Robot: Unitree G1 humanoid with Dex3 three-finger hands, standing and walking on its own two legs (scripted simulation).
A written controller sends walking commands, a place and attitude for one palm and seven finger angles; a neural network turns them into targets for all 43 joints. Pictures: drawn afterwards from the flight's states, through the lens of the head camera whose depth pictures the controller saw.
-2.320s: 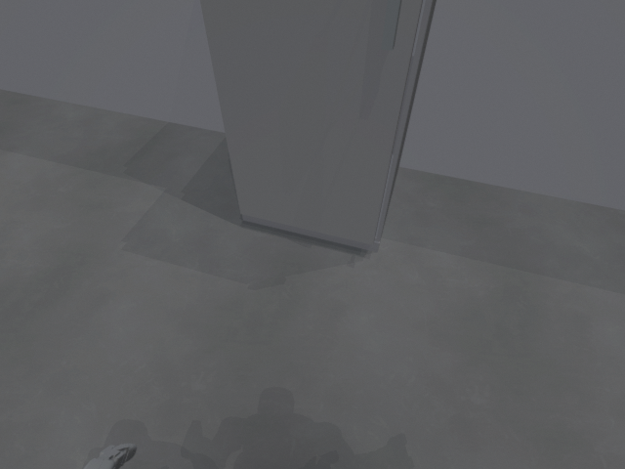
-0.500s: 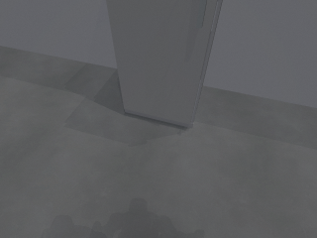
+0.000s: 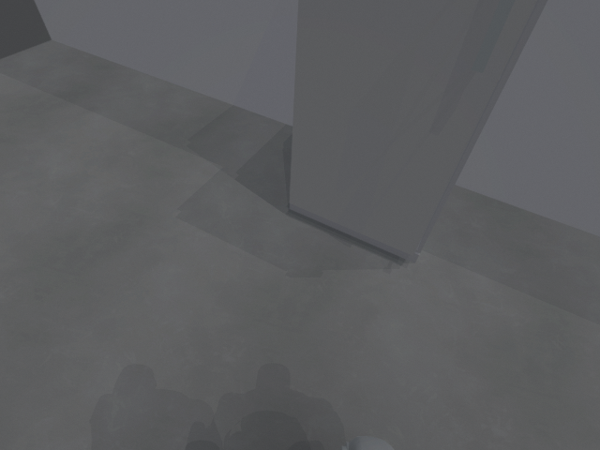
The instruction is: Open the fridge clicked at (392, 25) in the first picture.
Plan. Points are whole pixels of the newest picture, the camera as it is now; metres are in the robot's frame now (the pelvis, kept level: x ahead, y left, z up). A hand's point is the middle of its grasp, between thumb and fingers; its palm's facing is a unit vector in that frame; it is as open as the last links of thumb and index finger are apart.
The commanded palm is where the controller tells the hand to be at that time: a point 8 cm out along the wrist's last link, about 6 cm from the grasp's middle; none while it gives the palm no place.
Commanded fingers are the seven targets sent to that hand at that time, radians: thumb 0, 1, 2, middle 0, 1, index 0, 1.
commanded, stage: walk to a spot facing it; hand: right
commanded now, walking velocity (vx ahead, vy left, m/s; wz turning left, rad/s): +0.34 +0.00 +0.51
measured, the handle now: out of the picture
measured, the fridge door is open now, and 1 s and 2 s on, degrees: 0 0 0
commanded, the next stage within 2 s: none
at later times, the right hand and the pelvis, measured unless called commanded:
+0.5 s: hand (454, 384) +0.27 -0.28 -0.18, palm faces -0.19 +0.97 -0.18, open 7.4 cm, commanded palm none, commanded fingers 0.00 -0.90 -0.90 0.20 0.30 0.20 0.30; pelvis +0.20 -0.08 +0.00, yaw +17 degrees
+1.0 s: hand (357, 263) +0.53 -0.14 -0.18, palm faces -0.53 +0.82 -0.19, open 7.3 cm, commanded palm none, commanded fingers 0.00 -0.90 -0.90 0.20 0.30 0.20 0.30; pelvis +0.34 -0.04 -0.02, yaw +33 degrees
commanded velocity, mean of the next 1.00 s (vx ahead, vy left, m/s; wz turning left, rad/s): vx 0.13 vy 0.00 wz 0.58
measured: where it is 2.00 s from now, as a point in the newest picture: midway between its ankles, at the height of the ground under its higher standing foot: (324, 402)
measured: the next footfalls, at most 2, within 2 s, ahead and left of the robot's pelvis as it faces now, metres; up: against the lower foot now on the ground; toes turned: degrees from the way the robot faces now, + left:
right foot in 0.32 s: +0.24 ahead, -0.15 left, +0.00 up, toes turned +5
left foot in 0.88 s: +0.38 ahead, +0.05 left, +0.00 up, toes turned +36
